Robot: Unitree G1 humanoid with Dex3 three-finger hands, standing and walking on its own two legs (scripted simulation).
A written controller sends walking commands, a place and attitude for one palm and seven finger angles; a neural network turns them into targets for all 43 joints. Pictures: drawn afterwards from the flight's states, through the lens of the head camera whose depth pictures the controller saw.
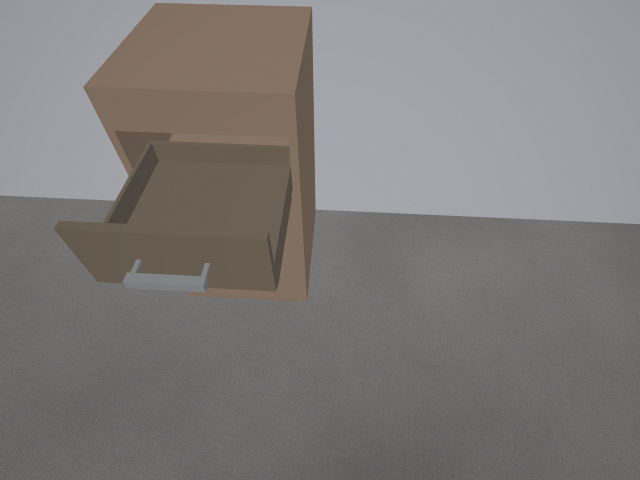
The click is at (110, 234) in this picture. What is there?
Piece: drawer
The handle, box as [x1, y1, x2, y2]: [123, 259, 210, 291]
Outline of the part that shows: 123,280 126,287 205,291 208,283 206,278 210,264 204,264 200,276 148,274 138,272 142,262 141,260 136,259 131,271 129,273 126,273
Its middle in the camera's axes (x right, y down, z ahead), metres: -0.29 +0.07 +0.74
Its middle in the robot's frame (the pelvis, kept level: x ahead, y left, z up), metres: +0.48 +0.32 -0.15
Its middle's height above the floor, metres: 0.63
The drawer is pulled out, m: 0.29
